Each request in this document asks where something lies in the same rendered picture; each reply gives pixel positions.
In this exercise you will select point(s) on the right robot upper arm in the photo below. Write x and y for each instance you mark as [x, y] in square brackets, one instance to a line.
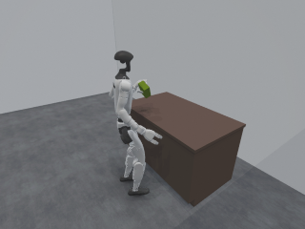
[124, 91]

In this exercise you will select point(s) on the robot right shin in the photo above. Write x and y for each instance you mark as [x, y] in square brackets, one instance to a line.
[137, 174]

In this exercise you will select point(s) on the sponge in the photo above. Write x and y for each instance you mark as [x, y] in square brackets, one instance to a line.
[144, 88]

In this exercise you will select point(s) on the left robot upper arm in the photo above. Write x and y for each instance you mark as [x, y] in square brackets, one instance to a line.
[111, 94]

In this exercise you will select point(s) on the right robot hand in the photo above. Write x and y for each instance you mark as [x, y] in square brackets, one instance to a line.
[150, 134]

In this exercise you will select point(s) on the right robot forearm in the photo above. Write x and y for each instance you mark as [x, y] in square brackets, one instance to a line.
[127, 119]

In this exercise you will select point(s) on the robot left shin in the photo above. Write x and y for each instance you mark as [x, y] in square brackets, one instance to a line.
[129, 164]

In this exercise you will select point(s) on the left robot hand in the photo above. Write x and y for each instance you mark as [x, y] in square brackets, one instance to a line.
[137, 86]

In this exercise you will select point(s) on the table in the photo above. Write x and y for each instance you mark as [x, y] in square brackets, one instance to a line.
[198, 149]

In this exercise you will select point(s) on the robot shin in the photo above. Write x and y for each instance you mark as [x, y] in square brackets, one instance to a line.
[137, 174]
[129, 164]

